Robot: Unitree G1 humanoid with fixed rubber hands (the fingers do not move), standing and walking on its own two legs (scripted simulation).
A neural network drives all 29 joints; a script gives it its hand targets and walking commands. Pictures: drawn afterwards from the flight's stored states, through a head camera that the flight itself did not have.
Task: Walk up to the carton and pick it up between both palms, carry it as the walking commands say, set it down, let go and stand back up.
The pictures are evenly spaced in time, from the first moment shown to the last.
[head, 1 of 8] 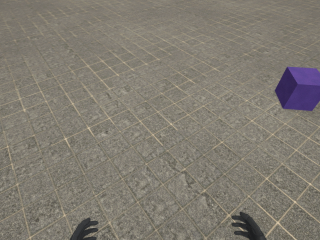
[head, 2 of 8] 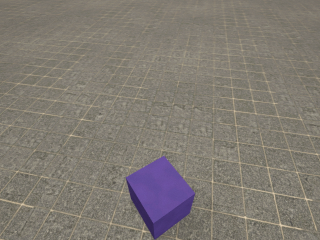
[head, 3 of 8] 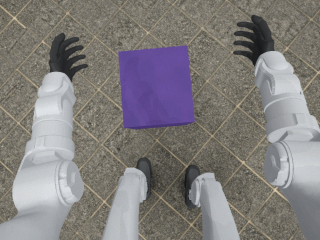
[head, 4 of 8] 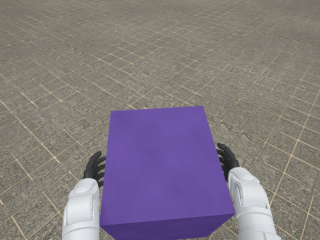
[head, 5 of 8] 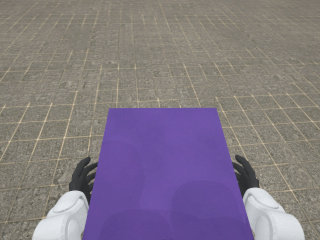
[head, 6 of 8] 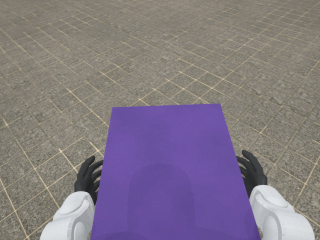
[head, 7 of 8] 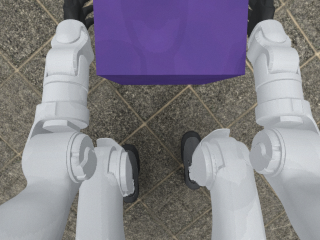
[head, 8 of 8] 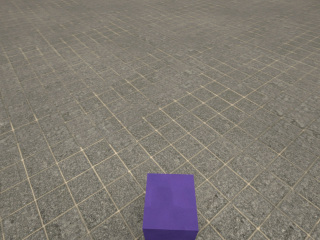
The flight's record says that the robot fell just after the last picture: no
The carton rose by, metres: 0.67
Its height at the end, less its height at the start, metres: +0.00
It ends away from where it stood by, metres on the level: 0.10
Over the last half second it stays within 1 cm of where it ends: yes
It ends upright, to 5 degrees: yes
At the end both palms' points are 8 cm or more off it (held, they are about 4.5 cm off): yes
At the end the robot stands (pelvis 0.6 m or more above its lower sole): yes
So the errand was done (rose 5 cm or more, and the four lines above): yes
